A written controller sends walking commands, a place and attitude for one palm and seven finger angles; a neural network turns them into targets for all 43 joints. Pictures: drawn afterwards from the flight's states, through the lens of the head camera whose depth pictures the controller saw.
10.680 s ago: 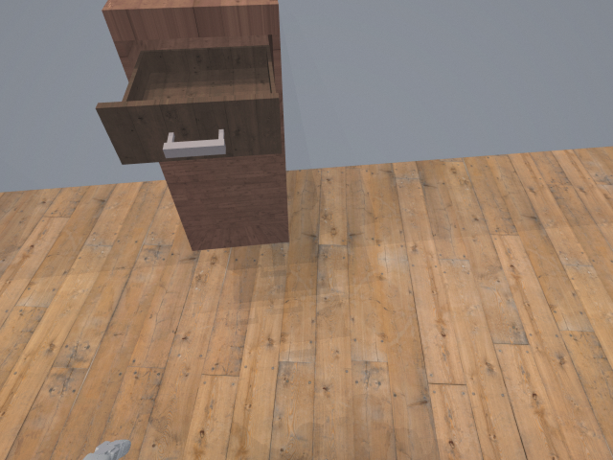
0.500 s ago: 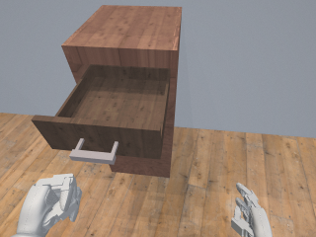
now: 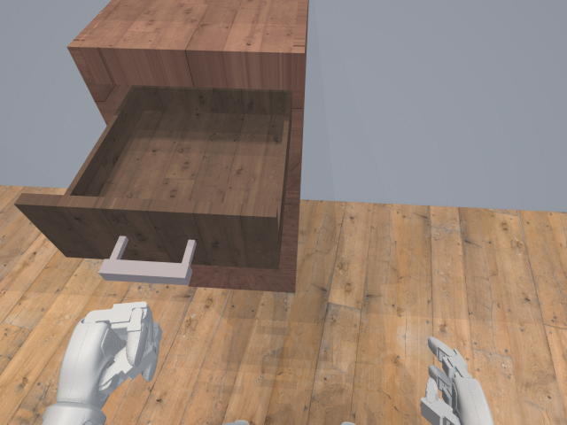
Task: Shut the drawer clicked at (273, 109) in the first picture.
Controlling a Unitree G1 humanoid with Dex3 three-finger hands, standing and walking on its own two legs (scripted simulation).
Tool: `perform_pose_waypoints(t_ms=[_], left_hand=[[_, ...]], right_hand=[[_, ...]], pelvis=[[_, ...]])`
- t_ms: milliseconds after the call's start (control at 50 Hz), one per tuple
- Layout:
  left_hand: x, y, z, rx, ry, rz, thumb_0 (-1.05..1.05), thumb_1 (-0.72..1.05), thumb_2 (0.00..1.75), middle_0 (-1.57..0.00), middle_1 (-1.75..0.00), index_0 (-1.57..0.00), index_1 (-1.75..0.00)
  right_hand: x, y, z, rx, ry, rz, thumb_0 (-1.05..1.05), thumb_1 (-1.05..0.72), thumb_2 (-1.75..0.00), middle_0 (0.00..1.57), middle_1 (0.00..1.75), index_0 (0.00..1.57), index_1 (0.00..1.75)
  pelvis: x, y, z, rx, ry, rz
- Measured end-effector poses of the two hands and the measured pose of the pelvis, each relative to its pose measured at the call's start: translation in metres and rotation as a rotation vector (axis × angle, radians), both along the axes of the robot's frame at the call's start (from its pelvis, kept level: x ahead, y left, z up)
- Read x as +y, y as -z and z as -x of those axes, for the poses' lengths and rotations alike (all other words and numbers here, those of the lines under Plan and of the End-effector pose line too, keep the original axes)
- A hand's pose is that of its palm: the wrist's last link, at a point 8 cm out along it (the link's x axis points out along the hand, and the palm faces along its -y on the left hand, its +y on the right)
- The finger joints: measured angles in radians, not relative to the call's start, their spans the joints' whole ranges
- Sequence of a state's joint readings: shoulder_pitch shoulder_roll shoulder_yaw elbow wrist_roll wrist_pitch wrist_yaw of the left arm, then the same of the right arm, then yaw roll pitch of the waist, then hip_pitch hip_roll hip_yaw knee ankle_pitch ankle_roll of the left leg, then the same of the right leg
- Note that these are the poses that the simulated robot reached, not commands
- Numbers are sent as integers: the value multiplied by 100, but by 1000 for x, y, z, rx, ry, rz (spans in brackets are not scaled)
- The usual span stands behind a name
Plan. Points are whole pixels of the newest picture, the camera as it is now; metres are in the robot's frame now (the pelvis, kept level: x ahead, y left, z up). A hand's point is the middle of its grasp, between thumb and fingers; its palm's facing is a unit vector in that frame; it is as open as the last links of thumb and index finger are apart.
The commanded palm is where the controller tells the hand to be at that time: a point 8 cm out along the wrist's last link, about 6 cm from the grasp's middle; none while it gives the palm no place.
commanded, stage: bring the fist close to the handle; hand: left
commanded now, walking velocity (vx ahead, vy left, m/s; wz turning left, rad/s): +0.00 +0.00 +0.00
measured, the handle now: (151, 258) +0.33 +0.21 +0.05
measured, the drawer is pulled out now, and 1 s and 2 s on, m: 0.29 0.28 0.18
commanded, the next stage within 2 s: push the drawer shut in 0.66 s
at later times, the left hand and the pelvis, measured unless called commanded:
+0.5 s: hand (163, 324) +0.24 +0.17 +0.05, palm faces -0.01 -1.00 -0.06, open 3.3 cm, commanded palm +0.21 +0.23 +0.05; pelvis +0.00 +0.00 -0.01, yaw -1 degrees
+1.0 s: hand (165, 314) +0.25 +0.17 +0.04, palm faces -0.02 -1.00 -0.07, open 3.3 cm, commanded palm +0.24 +0.23 +0.05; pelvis +0.00 +0.00 -0.02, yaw +0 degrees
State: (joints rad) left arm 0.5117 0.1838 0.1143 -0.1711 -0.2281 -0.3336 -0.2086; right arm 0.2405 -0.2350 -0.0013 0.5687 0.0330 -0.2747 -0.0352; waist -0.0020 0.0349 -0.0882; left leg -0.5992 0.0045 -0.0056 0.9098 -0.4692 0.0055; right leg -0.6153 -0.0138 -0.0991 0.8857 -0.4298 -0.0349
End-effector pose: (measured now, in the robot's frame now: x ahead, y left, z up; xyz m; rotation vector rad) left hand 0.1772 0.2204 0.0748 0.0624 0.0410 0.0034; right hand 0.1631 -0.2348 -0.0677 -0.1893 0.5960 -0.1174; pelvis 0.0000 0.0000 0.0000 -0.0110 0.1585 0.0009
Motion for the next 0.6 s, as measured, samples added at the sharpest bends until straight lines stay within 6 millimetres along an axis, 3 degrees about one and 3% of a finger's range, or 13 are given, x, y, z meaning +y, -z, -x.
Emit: perform_pose_waypoints(t_ms=[360,480,600], left_hand=[[4,32,-39,-3,8,1,2,90,90,-140,-160,-140,-160],[3,23,-39,-20,16,-1,2,90,90,-140,-160,-140,-160],[3,29,-31,23,-3,5,1,90,90,-140,-160,-140,-160]], right_hand=[[-3,27,10,105,9,10,1,-90,-90,20,30,20,30],[-6,24,12,109,36,3,2,-90,-90,20,30,20,30],[-7,21,9,101,37,1,1,-90,-90,20,30,20,30]], pelvis=[[-2,17,2,72,6,2],[-1,15,-2,70,9,2],[-1,14,-2,68,9,0]])
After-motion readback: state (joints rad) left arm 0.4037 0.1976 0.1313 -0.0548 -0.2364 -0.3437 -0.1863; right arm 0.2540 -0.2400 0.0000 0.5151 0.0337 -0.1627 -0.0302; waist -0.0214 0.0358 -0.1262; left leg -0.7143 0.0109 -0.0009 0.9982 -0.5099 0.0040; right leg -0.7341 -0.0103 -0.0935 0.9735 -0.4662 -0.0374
